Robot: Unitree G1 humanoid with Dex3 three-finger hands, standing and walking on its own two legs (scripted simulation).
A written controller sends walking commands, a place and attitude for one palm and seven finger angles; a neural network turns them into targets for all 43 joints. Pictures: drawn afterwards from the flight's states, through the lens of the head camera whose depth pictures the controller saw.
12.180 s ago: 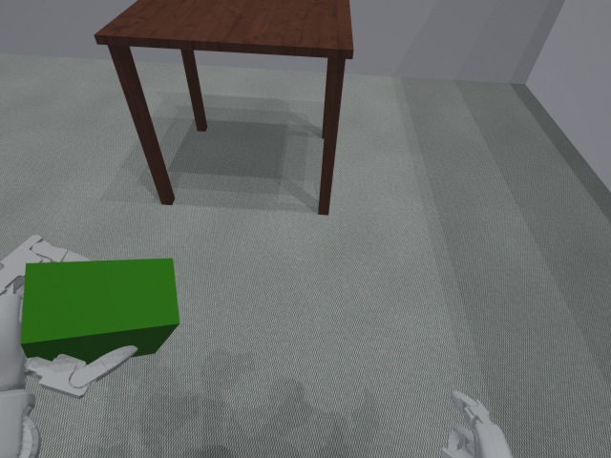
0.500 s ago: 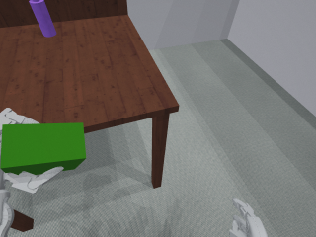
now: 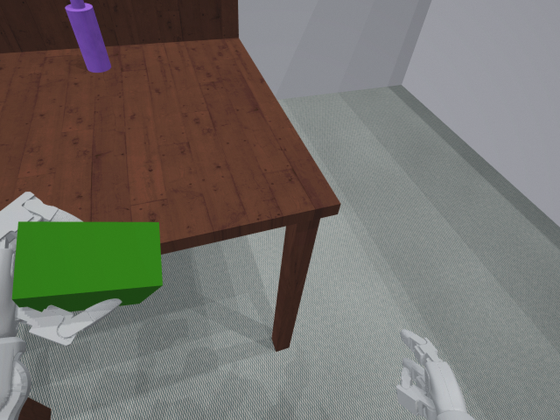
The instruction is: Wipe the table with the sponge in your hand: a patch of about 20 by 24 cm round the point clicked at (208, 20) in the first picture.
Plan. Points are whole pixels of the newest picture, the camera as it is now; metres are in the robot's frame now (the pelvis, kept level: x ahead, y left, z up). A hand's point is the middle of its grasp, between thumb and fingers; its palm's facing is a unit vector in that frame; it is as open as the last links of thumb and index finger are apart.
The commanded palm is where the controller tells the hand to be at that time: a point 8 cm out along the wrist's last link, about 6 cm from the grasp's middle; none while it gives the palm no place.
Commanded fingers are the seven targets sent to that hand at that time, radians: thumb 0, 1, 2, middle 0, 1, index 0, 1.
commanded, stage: shuffle to correct the standing spot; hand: left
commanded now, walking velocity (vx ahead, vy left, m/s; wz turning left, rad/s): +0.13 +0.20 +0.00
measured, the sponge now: (110, 269) +0.23 +0.22 +0.15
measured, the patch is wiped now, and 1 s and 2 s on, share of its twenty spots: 0.00 0.00 0.00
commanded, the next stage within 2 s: come to a stop and stand still in 1.14 s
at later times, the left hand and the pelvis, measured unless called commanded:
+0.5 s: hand out of the picture +0.24 +0.33 +0.18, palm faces +0.40 -0.81 -0.43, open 10.5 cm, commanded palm +0.20 +0.36 +0.19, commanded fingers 0.00 0.10 1.30 -1.20 -1.60 -1.20 -1.60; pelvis +0.03 +0.08 +0.00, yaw -1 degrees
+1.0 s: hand out of the picture +0.29 +0.46 +0.17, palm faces +0.43 -0.78 -0.45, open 10.5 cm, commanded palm +0.23 +0.48 +0.19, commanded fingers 0.00 0.10 1.30 -1.20 -1.60 -1.20 -1.60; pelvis +0.07 +0.21 -0.02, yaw -1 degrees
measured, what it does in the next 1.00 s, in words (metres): steps to the left: right foot, then left foot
